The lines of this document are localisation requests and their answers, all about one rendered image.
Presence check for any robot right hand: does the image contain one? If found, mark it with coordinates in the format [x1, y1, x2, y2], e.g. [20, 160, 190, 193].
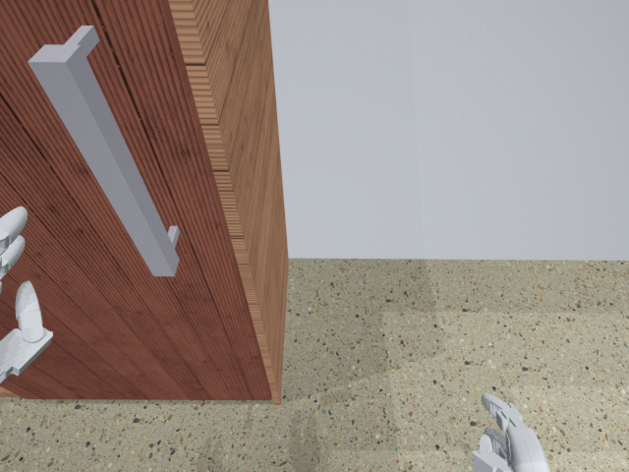
[473, 393, 550, 472]

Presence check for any wardrobe door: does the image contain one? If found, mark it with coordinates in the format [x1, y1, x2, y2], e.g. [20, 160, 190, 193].
[0, 0, 272, 400]

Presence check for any handle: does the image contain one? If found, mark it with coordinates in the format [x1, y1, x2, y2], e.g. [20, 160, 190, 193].
[28, 26, 180, 276]

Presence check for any robot left hand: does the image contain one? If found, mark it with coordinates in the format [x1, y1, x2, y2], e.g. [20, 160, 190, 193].
[0, 206, 53, 383]

